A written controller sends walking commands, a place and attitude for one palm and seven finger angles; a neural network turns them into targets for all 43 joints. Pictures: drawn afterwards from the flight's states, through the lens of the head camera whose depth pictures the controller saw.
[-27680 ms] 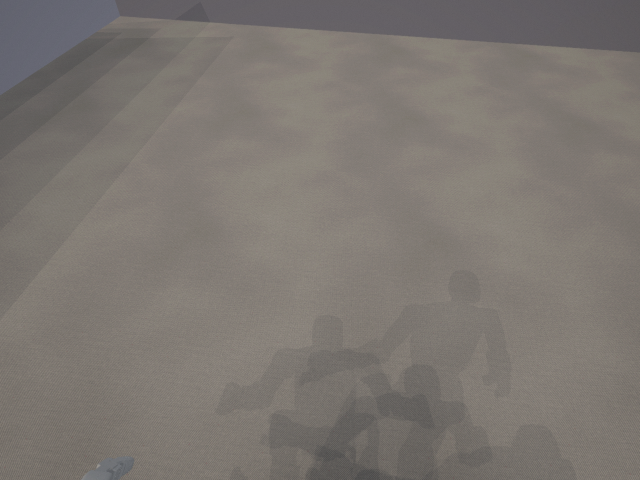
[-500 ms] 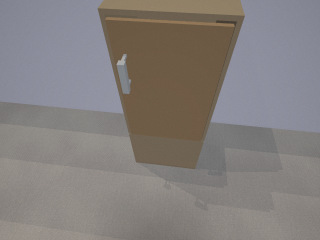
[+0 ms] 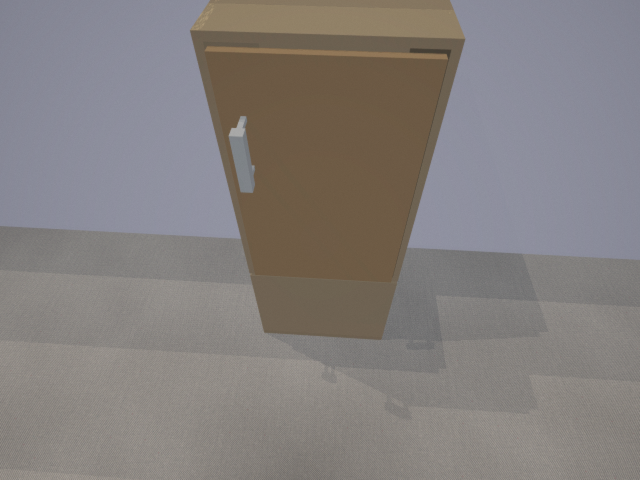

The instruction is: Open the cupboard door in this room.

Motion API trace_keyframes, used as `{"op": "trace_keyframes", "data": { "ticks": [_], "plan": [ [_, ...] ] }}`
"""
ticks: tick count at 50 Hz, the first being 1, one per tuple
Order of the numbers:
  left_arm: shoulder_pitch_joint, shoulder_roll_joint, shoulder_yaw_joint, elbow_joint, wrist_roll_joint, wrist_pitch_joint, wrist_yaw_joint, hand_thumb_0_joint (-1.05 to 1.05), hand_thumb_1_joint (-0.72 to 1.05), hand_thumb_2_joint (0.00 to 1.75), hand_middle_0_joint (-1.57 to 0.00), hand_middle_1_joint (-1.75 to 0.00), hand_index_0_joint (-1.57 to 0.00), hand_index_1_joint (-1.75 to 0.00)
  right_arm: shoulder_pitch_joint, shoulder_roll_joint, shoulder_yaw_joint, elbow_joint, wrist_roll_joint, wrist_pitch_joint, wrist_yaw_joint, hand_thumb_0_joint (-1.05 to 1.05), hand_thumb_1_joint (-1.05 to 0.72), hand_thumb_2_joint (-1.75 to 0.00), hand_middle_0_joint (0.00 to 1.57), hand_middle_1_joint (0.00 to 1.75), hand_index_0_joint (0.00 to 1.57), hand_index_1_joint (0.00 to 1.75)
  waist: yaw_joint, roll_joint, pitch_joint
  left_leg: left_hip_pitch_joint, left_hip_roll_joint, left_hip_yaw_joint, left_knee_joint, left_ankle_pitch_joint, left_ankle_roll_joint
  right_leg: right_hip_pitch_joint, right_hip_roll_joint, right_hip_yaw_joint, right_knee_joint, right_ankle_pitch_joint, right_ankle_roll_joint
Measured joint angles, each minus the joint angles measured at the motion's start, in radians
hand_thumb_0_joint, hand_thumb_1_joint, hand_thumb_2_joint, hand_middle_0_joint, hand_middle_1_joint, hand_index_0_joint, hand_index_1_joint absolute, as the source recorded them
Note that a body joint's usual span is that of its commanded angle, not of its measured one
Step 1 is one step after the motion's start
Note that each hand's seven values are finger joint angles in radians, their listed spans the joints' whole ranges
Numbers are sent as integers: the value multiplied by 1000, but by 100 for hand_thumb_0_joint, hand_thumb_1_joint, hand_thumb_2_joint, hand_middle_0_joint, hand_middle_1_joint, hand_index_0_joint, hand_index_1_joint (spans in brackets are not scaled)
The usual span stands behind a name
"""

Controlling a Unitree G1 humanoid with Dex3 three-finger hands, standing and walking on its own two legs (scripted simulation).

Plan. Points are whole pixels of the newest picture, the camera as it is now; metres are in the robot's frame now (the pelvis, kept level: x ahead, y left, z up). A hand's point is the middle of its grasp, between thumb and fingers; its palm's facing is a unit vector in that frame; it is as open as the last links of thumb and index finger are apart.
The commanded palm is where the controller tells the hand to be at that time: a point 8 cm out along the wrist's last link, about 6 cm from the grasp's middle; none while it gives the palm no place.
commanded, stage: come to a stop and stand still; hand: left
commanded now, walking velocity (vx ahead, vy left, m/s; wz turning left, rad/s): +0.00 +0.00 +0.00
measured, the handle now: (245, 154) +0.62 +0.17 +0.04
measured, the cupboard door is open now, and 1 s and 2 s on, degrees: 0 0 0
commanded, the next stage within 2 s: look again from close up in 0.16 s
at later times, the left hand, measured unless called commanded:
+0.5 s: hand out of the picture +0.01 +0.18 -0.17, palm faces +0.02 -0.97 -0.23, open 7.4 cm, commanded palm none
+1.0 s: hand out of the picture +0.00 +0.16 -0.18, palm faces +0.01 -0.98 -0.20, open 7.4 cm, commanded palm none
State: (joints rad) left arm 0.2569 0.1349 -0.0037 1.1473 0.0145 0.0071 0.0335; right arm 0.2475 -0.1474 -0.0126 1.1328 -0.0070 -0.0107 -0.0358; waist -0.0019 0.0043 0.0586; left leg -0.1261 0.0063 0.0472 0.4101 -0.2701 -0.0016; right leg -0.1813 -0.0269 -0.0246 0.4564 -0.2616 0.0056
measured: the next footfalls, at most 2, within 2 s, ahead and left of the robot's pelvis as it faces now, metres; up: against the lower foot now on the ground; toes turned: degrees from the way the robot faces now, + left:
right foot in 1.40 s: +0.14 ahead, -0.10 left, +0.00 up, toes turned +1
left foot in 1.82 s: +0.12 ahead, +0.10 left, +0.00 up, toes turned +4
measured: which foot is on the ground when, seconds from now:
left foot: down 0.00-1.00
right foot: down 0.00-1.00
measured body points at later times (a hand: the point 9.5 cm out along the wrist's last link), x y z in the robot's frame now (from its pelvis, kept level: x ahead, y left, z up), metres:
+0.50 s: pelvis +0.00 +0.00 -0.01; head +0.00 -0.02 +0.44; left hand +0.01 +0.23 -0.16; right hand +0.00 -0.22 -0.17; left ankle -0.03 +0.12 -0.74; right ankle -0.01 -0.12 -0.74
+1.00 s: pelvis +0.00 -0.01 -0.01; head +0.01 -0.02 +0.44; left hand +0.00 +0.21 -0.16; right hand -0.01 -0.23 -0.17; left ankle -0.03 +0.12 -0.74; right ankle -0.01 -0.12 -0.74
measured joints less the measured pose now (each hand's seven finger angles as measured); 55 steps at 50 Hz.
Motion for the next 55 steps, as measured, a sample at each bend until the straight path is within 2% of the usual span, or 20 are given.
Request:
{"op": "trace_keyframes", "data": {
  "ticks": [13,17,22,31,45,55],
  "plan": [
    [-10,17,5,-12,-3,-5,0,1,93,90,-20,-30,-20,-30,36,18,6,22,-2,-1,-1,1,-91,-90,20,30,20,30,0,-5,-4,1,15,-8,-14,12,-10,12,16,-9,-34,21,-11],
    [7,4,-5,-22,2,-33,14,1,92,90,-20,-30,-20,-30,37,-2,7,-26,-5,-3,10,1,-90,-90,20,30,20,30,-8,19,-6,-51,25,-7,70,-27,-8,-23,22,-9,10,6,-10],
    [15,1,-7,-27,3,-27,7,1,91,90,-20,-30,-20,-30,49,-16,12,-62,-12,-14,6,1,-91,-90,20,30,20,30,-11,35,-28,-49,9,-5,100,-47,4,-30,5,-5,63,-28,-3],
    [8,13,-3,-49,4,-17,-1,1,91,90,-20,-30,-20,-30,45,-27,20,-67,-13,-13,7,2,-93,-90,20,30,20,30,-2,32,-44,-27,-4,9,70,-30,7,-31,-6,10,72,-28,1],
    [12,15,0,-43,3,-17,-9,1,91,90,-20,-30,-20,-30,43,-17,24,-35,-12,-15,8,1,-91,-90,20,30,20,30,0,13,-20,-31,11,8,45,-14,-9,-41,10,8,56,-17,-15],
    [68,1,21,-44,11,-15,-24,1,91,90,-20,-30,-20,-30,87,-12,13,-31,-23,-8,19,1,-91,-90,20,30,20,30,6,6,-40,-60,29,-3,162,-114,-5,-51,25,-3,138,-101,-27]
  ]
}}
